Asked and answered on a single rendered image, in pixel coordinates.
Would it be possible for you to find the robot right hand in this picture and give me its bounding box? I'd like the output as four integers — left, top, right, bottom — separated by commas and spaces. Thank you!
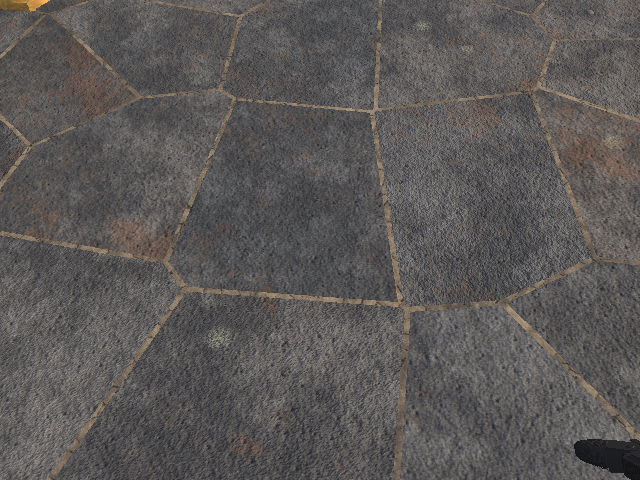
574, 439, 640, 480

